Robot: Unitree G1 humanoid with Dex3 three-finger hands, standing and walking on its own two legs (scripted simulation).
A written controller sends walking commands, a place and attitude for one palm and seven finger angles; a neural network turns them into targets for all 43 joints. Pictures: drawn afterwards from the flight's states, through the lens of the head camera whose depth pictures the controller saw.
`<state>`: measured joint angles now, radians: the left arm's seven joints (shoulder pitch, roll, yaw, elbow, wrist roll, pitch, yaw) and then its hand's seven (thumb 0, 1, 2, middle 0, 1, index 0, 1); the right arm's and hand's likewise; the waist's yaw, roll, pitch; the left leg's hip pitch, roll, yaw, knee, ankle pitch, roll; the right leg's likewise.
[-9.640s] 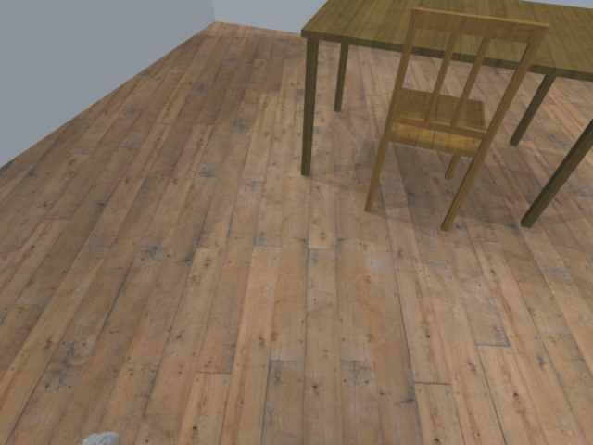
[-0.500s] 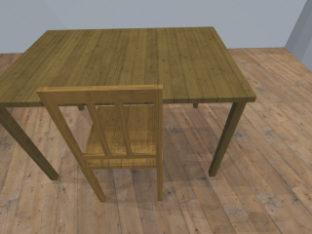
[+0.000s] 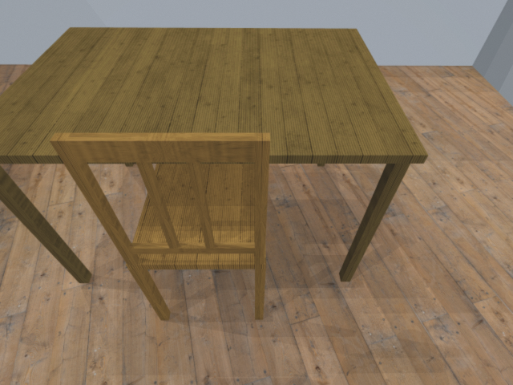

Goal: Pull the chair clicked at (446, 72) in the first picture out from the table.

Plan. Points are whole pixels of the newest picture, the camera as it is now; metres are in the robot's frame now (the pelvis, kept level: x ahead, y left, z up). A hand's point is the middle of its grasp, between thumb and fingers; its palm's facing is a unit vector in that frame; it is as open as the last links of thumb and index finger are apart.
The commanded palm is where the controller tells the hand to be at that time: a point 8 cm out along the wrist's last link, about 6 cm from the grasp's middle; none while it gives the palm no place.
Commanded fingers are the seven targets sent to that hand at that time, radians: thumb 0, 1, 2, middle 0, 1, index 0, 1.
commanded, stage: look again from close up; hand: left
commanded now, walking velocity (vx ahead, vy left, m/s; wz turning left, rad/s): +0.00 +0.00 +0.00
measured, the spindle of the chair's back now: (160, 209) +0.49 +0.25 -0.09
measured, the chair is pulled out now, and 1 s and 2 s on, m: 0.00 0.00 0.00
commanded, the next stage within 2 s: shuffle to correct the standing spot in 0.84 s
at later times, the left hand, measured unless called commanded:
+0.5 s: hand out of the picture -0.02 +0.15 -0.18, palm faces +0.05 -0.99 -0.16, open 7.4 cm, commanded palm none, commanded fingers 0.00 0.90 0.90 -0.20 -0.30 -0.20 -0.30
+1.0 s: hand out of the picture -0.03 +0.14 -0.18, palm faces +0.06 -0.99 -0.14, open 7.4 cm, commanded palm none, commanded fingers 0.00 0.90 0.90 -0.20 -0.30 -0.20 -0.30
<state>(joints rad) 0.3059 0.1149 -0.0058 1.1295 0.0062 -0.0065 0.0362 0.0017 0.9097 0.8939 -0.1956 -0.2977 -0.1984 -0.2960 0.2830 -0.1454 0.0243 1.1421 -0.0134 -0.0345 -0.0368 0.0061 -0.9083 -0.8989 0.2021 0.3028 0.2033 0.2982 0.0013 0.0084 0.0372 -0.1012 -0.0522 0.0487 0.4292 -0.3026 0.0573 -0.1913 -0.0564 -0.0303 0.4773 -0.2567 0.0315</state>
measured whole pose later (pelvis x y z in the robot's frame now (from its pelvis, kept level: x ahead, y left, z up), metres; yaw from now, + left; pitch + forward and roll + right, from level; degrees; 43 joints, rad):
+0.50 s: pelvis +0.00 -0.01 +0.00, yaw +0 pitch -2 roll +0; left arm 0.32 0.12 0.00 1.12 0.01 -0.01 0.04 0.00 0.91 0.89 -0.20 -0.30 -0.20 -0.30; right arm 0.30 -0.12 0.03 1.16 -0.01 -0.03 -0.04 0.01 -0.91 -0.90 0.20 0.30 0.20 0.30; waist 0.00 0.00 0.03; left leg -0.09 -0.04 0.04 0.42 -0.30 0.04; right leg -0.18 -0.04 -0.04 0.46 -0.25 0.02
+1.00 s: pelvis -0.01 -0.01 +0.00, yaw +0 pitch -2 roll +0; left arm 0.34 0.11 0.00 1.12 0.01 -0.01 0.04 0.00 0.91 0.89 -0.19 -0.30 -0.20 -0.30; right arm 0.31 -0.11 0.02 1.17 -0.01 -0.03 -0.04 0.01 -0.91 -0.90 0.20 0.30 0.20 0.30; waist 0.00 -0.01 0.03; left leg -0.11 -0.03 0.04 0.42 -0.29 0.04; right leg -0.19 -0.04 -0.05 0.45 -0.24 0.01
